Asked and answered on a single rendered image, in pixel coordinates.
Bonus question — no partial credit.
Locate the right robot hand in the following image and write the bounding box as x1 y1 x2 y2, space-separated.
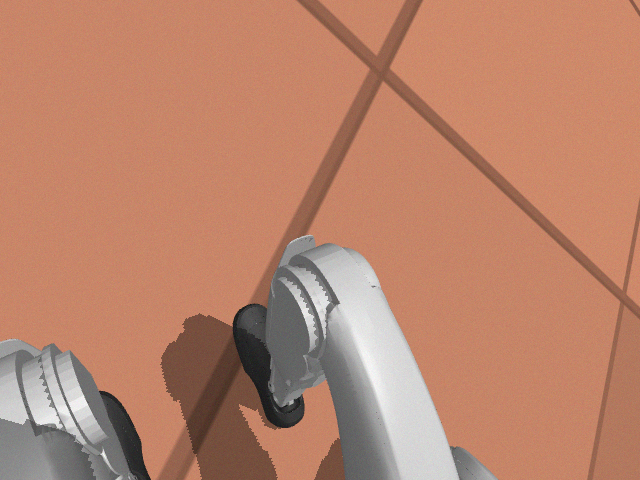
450 446 498 480

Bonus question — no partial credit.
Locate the right robot foot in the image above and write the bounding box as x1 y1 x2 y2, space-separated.
233 304 304 428

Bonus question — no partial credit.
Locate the left robot foot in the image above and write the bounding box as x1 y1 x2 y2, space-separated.
99 391 151 480

